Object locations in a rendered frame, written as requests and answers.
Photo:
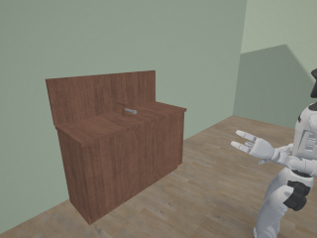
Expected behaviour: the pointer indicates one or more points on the left robot forearm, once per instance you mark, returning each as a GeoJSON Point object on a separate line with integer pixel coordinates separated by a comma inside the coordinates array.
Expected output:
{"type": "Point", "coordinates": [302, 165]}

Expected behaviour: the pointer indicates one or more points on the right robot forearm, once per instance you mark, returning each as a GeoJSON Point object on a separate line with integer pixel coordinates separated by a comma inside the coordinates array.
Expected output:
{"type": "Point", "coordinates": [287, 149]}

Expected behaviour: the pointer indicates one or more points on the counter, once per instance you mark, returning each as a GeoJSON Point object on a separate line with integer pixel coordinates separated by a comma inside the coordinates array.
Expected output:
{"type": "Point", "coordinates": [109, 154]}

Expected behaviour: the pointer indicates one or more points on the tap lever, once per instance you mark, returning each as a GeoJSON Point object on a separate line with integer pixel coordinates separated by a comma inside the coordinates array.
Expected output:
{"type": "Point", "coordinates": [133, 111]}

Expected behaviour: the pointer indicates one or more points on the right robot hand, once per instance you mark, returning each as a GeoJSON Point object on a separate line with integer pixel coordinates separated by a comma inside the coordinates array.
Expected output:
{"type": "Point", "coordinates": [262, 161]}

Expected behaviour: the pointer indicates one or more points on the robot torso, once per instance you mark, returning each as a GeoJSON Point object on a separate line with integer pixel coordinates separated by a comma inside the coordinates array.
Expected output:
{"type": "Point", "coordinates": [304, 147]}

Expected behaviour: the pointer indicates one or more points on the left robot hand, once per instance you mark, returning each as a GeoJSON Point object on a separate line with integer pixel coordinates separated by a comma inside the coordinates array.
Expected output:
{"type": "Point", "coordinates": [261, 149]}

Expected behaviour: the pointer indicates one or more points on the robot left thigh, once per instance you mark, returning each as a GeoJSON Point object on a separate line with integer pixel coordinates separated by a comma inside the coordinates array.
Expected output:
{"type": "Point", "coordinates": [275, 206]}

